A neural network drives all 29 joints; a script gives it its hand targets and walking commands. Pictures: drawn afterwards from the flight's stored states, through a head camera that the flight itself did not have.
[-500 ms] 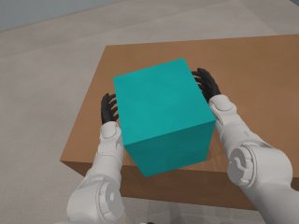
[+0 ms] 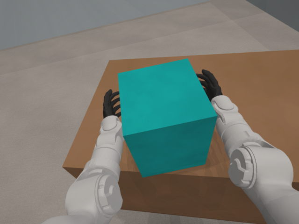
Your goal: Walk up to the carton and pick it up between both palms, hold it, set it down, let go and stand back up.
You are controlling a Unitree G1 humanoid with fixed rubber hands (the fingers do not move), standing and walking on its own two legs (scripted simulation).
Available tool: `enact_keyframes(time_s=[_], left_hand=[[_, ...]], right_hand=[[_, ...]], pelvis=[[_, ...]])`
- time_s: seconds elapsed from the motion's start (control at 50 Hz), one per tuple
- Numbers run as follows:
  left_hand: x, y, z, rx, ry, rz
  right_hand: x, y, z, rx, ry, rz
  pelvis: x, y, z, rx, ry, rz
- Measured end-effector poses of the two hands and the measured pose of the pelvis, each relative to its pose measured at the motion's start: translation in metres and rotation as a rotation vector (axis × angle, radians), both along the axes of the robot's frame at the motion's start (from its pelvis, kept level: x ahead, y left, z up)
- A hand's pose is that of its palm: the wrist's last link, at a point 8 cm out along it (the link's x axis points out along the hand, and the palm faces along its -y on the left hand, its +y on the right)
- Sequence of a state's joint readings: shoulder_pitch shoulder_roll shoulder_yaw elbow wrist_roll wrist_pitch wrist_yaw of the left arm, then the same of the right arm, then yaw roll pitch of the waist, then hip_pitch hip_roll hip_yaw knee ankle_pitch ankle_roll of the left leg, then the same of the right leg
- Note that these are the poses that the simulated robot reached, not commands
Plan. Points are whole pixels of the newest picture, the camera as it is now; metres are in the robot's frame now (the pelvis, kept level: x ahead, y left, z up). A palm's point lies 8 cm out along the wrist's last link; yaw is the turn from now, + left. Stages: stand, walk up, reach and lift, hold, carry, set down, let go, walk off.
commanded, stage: reach and lift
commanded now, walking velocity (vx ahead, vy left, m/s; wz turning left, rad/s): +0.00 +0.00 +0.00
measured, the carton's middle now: (163, 121) +0.40 +0.05 +0.04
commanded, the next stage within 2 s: hold in 1.64 s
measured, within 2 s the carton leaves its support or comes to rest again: neither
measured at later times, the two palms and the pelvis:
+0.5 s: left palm (104, 107) +0.37 +0.20 +0.13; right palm (214, 85) +0.43 -0.08 +0.15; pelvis -0.01 +0.02 +0.01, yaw +0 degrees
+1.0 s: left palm (101, 100) +0.37 +0.20 +0.16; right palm (219, 81) +0.41 -0.09 +0.18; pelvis -0.02 +0.03 +0.01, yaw +0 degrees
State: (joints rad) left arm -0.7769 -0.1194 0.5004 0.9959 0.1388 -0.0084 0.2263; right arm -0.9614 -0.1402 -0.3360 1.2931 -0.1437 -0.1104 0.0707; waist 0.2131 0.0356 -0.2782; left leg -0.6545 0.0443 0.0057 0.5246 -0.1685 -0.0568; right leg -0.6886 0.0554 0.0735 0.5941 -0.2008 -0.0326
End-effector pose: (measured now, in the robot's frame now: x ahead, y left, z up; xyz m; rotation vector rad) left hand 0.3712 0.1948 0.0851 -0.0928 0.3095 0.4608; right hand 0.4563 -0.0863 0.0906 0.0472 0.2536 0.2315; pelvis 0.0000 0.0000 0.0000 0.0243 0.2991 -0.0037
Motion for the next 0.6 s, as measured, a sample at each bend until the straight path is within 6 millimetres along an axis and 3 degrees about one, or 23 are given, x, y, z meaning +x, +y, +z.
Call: enact_keyframes(time_s=[0.2,0.6], left_hand=[[0.0,0.004,0.007,0.012,0.003,-0.027],[-0.002,0.009,0.05,-0.024,-0.037,-0.12]], right_hand=[[-0.004,0.003,0.015,-0.016,-0.003,-0.024],[-0.032,0.005,0.07,-0.024,-0.027,-0.141]], pelvis=[[-0.003,0.004,0.002,-0.007,-0.029,-0.001],[-0.014,0.027,0.009,-0.04,-0.144,0.001]])
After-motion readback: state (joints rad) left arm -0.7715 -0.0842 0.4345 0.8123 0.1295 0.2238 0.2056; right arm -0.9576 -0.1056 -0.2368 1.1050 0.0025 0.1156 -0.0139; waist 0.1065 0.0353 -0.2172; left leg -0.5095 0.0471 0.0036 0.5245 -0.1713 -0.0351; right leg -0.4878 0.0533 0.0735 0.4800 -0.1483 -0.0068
